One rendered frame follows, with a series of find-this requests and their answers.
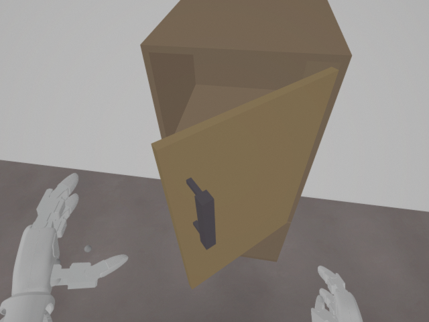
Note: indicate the robot right hand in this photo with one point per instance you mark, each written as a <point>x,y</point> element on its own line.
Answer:
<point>342,306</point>

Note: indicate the robot left hand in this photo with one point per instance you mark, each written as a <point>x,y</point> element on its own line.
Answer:
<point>34,269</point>

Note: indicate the left robot forearm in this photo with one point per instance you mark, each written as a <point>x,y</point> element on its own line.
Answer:
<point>28,307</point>

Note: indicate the handle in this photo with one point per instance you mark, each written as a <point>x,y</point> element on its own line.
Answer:
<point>205,208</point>

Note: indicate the cupboard door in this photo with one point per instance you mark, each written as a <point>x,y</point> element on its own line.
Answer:
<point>251,159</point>

